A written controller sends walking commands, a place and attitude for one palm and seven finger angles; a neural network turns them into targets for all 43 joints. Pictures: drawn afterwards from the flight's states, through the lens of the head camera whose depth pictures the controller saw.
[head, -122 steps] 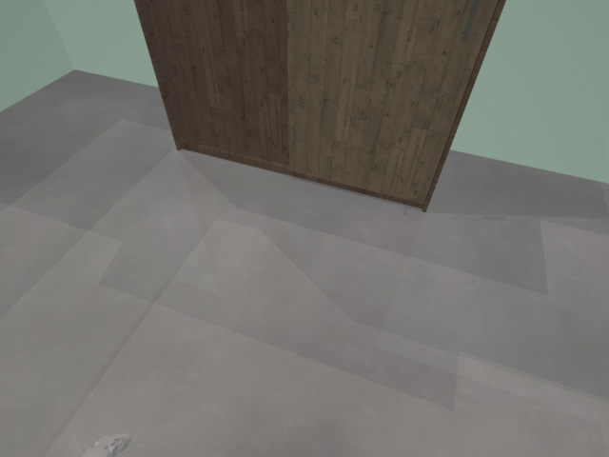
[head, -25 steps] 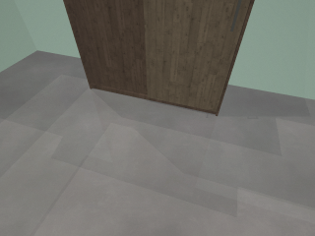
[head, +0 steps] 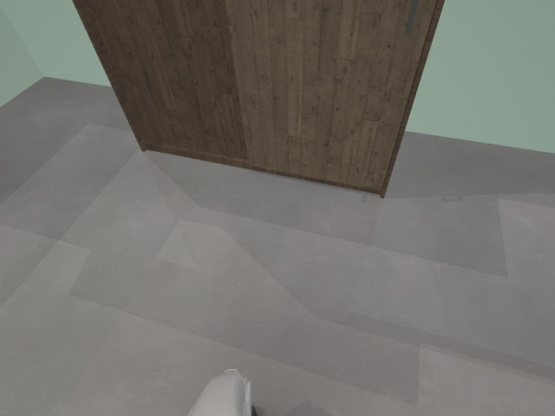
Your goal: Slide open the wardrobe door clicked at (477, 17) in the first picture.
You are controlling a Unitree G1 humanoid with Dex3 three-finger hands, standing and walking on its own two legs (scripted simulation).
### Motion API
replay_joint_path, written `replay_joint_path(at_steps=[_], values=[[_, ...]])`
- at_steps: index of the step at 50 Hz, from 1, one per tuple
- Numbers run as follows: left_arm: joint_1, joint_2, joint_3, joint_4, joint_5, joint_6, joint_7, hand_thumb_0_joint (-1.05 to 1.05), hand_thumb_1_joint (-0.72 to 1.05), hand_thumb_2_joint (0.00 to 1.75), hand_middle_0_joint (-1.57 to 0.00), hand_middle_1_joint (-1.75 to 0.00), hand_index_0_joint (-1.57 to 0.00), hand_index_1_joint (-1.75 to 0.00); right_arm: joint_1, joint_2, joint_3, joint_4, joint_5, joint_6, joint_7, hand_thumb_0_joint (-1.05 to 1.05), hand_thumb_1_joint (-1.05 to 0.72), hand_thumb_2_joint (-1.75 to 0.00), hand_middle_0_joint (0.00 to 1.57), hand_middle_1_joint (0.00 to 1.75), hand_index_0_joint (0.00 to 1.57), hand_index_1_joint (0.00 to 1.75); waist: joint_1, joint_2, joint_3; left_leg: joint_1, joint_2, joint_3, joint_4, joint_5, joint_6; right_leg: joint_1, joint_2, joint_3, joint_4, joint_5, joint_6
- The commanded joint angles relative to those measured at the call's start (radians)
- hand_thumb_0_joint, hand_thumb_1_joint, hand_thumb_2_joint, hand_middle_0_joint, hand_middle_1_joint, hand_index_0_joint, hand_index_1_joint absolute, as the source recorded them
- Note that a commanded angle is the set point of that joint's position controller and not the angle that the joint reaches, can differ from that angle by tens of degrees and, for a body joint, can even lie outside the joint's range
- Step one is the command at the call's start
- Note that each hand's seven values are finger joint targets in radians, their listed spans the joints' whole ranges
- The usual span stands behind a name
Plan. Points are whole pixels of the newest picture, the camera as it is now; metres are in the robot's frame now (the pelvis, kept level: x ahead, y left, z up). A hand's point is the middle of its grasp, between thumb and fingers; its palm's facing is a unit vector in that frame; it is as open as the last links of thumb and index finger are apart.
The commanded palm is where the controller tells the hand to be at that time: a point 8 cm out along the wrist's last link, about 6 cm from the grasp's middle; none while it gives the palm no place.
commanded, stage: walk to a spot facing it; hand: right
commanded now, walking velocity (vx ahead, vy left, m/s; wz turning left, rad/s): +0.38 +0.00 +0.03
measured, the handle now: out of the picture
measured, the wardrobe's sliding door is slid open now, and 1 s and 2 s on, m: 0.00 0.00 0.00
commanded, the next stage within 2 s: turn to face it in 0.74 s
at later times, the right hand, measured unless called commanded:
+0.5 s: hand (400, 396) +0.20 -0.18 -0.18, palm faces +0.12 +0.98 -0.19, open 7.3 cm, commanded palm none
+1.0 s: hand (401, 241) +0.52 -0.22 -0.17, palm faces -0.01 +0.98 -0.19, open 7.3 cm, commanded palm none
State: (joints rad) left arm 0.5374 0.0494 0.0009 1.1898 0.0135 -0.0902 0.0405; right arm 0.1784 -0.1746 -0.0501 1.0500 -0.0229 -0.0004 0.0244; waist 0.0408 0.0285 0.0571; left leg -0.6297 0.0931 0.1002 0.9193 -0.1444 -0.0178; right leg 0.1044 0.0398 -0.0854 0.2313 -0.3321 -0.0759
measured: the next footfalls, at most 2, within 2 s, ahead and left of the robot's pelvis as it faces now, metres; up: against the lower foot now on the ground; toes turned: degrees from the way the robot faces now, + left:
left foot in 0.16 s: +0.24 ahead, +0.11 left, +0.00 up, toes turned +7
right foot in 0.60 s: +0.42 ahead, -0.14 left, +0.00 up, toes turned -14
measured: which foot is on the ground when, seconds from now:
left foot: up 0.00-0.14, down 0.16-0.60, up 0.62-1.00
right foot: down 0.00-0.16, up 0.18-0.58, down 0.60-1.00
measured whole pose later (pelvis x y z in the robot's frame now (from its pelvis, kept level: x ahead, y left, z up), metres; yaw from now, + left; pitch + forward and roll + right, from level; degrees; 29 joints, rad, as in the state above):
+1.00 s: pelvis +0.44 -0.04 +0.00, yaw +3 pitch -2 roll +0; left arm 0.34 0.14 0.04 1.10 0.03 -0.06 0.03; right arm 0.18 -0.18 -0.06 1.02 -0.03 0.00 0.00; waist 0.02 0.02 0.06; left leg -0.49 0.11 0.09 0.76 -0.19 -0.02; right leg -0.05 -0.07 -0.27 0.41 -0.31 -0.01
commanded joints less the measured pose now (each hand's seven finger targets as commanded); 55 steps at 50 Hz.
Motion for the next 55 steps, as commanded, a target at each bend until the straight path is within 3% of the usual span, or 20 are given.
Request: replay_joint_path(at_steps=[1, 4, 6, 7, 8, 9, 12, 16, 25, 28, 29, 30, 31, 34, 39, 48, 51, 52, 54, 55], values=[[0.119, 0.166, 0.031, 0.008, 0.004, -0.008, 0.013, 0.00, 0.90, 0.90, -0.20, -0.30, -0.20, -0.30, -0.174, -0.011, 0.005, -0.119, 0.006, -0.036, 0.001, 0.00, -0.90, -0.90, 0.20, 0.30, 0.20, 0.30, 0.024, -0.159, 0.130, 0.006, -0.044, 0.054, -0.211, -0.007, 0.034, -0.044, -0.252, 0.098, -0.019, 0.770, -0.038], [0.087, 0.201, 0.044, 0.007, 0.002, -0.004, 0.014, 0.00, 0.90, 0.90, -0.20, -0.30, -0.20, -0.30, -0.052, -0.039, -0.005, -0.094, 0.001, -0.044, -0.011, 0.00, -0.90, -0.90, 0.20, 0.30, 0.20, 0.30, -0.040, -0.154, 0.046, 0.187, -0.103, 0.064, -0.266, -0.069, 0.083, -0.005, -0.281, 0.081, 0.152, 1.107, -0.038], [0.039, 0.225, 0.054, -0.012, -0.004, -0.001, 0.012, 0.00, 0.90, 0.90, -0.20, -0.30, -0.20, -0.30, 0.162, -0.076, -0.023, -0.034, -0.008, -0.057, -0.017, 0.00, -0.90, -0.90, 0.20, 0.30, 0.20, 0.30, -0.139, -0.136, -0.066, 0.476, -0.125, 0.065, -0.361, -0.010, 0.108, -0.092, -0.242, 0.054, 0.427, 1.082, -0.002], [0.026, 0.208, 0.053, -0.032, -0.013, -0.002, 0.000, 0.00, 0.90, 0.90, -0.20, -0.30, -0.20, -0.30, 0.306, -0.143, -0.043, 0.004, -0.017, -0.070, -0.025, 0.00, -0.90, -0.90, 0.20, 0.30, 0.20, 0.30, -0.198, -0.042, -0.154, 0.758, 0.020, -0.094, -0.382, 0.030, 0.167, -0.322, -0.199, 0.038, 0.706, 0.800, 0.015], [0.075, 0.142, 0.045, -0.061, -0.025, -0.007, -0.009, 0.00, 0.90, 0.90, -0.20, -0.30, -0.20, -0.30, 0.403, -0.229, -0.064, 0.025, -0.012, -0.071, -0.040, 0.00, -0.90, -0.90, 0.20, 0.30, 0.20, 0.30, -0.190, 0.186, -0.279, 0.958, 0.329, -0.581, -0.485, 0.111, 0.291, -0.603, -0.010, 0.016, 1.074, -0.077, 0.050], [0.012, 0.158, 0.050, -0.079, -0.021, -0.002, -0.010, 0.00, 0.90, 0.90, -0.20, -0.30, -0.20, -0.30, 0.368, -0.251, -0.068, 0.026, 0.008, -0.066, -0.040, 0.00, -0.90, -0.90, 0.20, 0.30, 0.20, 0.30, -0.169, 0.113, -0.233, 0.866, 0.384, -0.687, -0.607, -0.001, 0.329, -0.670, -0.034, 0.118, 1.241, -0.189, 0.020], [-0.121, 0.124, 0.052, -0.112, 0.002, 0.025, -0.028, 0.00, 0.90, 0.90, -0.20, -0.30, -0.20, -0.30, 0.141, -0.105, -0.024, -0.022, 0.006, -0.074, -0.042, 0.00, -0.90, -0.90, 0.20, 0.30, 0.20, 0.30, -0.065, -0.025, 0.065, 0.372, 0.286, -0.431, -0.721, -0.241, 0.233, -0.670, -0.167, 0.130, 1.175, 0.007, 0.029], [-0.089, 0.090, 0.052, -0.115, 0.011, 0.070, -0.039, 0.00, 0.90, 0.90, -0.20, -0.30, -0.20, -0.30, 0.118, -0.062, -0.005, -0.014, -0.004, -0.088, -0.043, 0.00, -0.90, -0.90, 0.20, 0.30, 0.20, 0.30, 0.011, 0.036, 0.074, 0.215, 0.186, -0.159, -0.756, -0.110, 0.170, -0.601, -0.200, 0.084, 0.980, 0.063, 0.071], [-0.390, 0.126, 0.048, -0.232, 0.010, 0.041, -0.075, 0.00, 0.90, 0.90, -0.20, -0.30, -0.20, -0.30, 0.247, -0.127, -0.018, 0.025, -0.004, -0.087, -0.034, 0.00, -0.90, -0.90, 0.20, 0.30, 0.20, 0.30, -0.076, 0.056, 0.037, 0.477, 0.170, -0.090, -0.674, 0.089, 0.159, -0.584, -0.164, -0.033, 0.459, 0.147, 0.082], [-0.311, 0.169, 0.061, -0.209, 0.014, 0.027, -0.064, 0.00, 0.90, 0.90, -0.20, -0.30, -0.20, -0.30, 0.254, -0.134, -0.021, 0.037, -0.001, -0.081, -0.036, 0.00, -0.90, -0.90, 0.20, 0.30, 0.20, 0.30, -0.024, 0.014, -0.021, 0.498, 0.153, -0.056, -0.488, 0.268, 0.135, -0.375, -0.112, -0.076, 0.322, 0.130, 0.062], [-0.174, 0.219, 0.073, -0.166, 0.020, 0.020, -0.056, 0.00, 0.90, 0.90, -0.20, -0.30, -0.20, -0.30, 0.251, -0.121, -0.019, 0.033, 0.004, -0.079, -0.035, 0.00, -0.90, -0.90, 0.20, 0.30, 0.20, 0.30, 0.035, -0.055, -0.102, 0.415, 0.104, 0.000, -0.274, 0.304, 0.098, -0.141, -0.127, -0.044, 0.258, 0.171, 0.039], [-0.027, 0.337, 0.103, -0.133, 0.033, 0.013, -0.043, 0.00, 0.90, 0.90, -0.20, -0.30, -0.20, -0.30, 0.277, -0.073, -0.012, 0.014, 0.014, -0.079, -0.028, 0.00, -0.90, -0.90, 0.20, 0.30, 0.20, 0.30, 0.082, -0.258, -0.231, 0.192, -0.015, 0.075, 0.026, 0.023, 0.037, 0.113, -0.370, 0.272, 0.209, 0.229, -0.050], [0.058, 0.395, 0.112, -0.109, 0.018, 0.020, -0.035, 0.00, 0.90, 0.90, -0.20, -0.30, -0.20, -0.30, 0.227, -0.061, -0.002, -0.024, 0.013, -0.086, -0.024, 0.00, -0.90, -0.90, 0.20, 0.30, 0.20, 0.30, 0.102, -0.343, -0.253, 0.017, -0.085, 0.021, 0.292, -0.427, 0.024, 0.189, -0.538, 0.485, 0.106, 0.385, -0.142], [-0.126, 0.273, 0.079, -0.140, 0.012, 0.013, -0.020, 0.00, 0.90, 0.90, -0.20, -0.30, -0.20, -0.30, 0.119, -0.065, -0.017, -0.012, 0.006, -0.068, -0.023, 0.00, -0.90, -0.90, 0.20, 0.30, 0.20, 0.30, 0.037, -0.081, -0.056, -0.034, 0.036, -0.089, 0.401, -0.265, 0.026, -0.086, -0.479, 0.286, 0.055, 0.414, -0.101], [-0.213, 0.178, 0.060, -0.158, 0.010, -0.004, -0.013, 0.00, 0.90, 0.90, -0.20, -0.30, -0.20, -0.30, 0.233, 0.008, -0.022, 0.019, -0.009, -0.005, -0.019, 0.00, -0.90, -0.90, 0.20, 0.30, 0.20, 0.30, -0.066, -0.143, -0.005, 0.064, 0.036, -0.085, 0.298, -0.087, 0.005, -0.278, -0.364, -0.017, -0.019, 0.397, -0.021], [-0.153, 0.218, 0.061, -0.116, 0.014, 0.023, -0.014, 0.00, 0.90, 0.90, -0.20, -0.30, -0.20, -0.30, 0.048, -0.005, -0.006, -0.059, -0.003, -0.011, -0.023, 0.00, -0.90, -0.90, 0.20, 0.30, 0.20, 0.30, -0.026, -0.170, 0.051, 0.190, 0.002, 0.017, -0.226, -0.056, -0.003, -0.227, -0.340, -0.063, 0.084, 0.649, -0.052], [-0.147, 0.220, 0.058, -0.101, 0.008, 0.038, -0.014, 0.00, 0.90, 0.90, -0.20, -0.30, -0.20, -0.30, 0.131, -0.028, -0.007, -0.030, -0.007, -0.027, -0.030, 0.00, -0.90, -0.90, 0.20, 0.30, 0.20, 0.30, -0.071, -0.125, -0.025, 0.408, -0.033, 0.052, -0.397, 0.055, -0.004, -0.250, -0.295, -0.047, 0.229, 0.556, -0.011], [-0.145, 0.198, 0.054, -0.099, 0.002, 0.039, -0.017, 0.00, 0.90, 0.90, -0.20, -0.30, -0.20, -0.30, 0.187, -0.076, -0.014, -0.009, -0.009, -0.039, -0.035, 0.00, -0.90, -0.90, 0.20, 0.30, 0.20, 0.30, -0.098, -0.065, -0.072, 0.534, 0.012, 0.009, -0.457, 0.193, -0.005, -0.298, -0.256, -0.055, 0.325, 0.423, 0.025], [-0.098, 0.136, 0.047, -0.125, -0.012, 0.059, -0.020, 0.00, 0.90, 0.90, -0.20, -0.30, -0.20, -0.30, 0.272, -0.218, -0.037, 0.003, -0.001, -0.051, -0.046, 0.00, -0.90, -0.90, 0.20, 0.30, 0.20, 0.30, -0.103, 0.230, -0.189, 0.694, 0.366, -0.303, -0.527, 0.627, 0.159, -0.500, -0.096, -0.052, 0.711, -0.295, 0.095], [-0.101, 0.143, 0.051, -0.126, -0.010, 0.075, -0.013, 0.00, 0.90, 0.90, -0.20, -0.30, -0.20, -0.30, 0.221, -0.207, -0.028, -0.015, 0.004, -0.044, -0.048, 0.00, -0.90, -0.90, 0.20, 0.30, 0.20, 0.30, -0.086, 0.143, -0.150, 0.597, 0.368, -0.257, -0.566, 0.541, 0.194, -0.495, -0.113, 0.033, 0.786, -0.325, 0.091]])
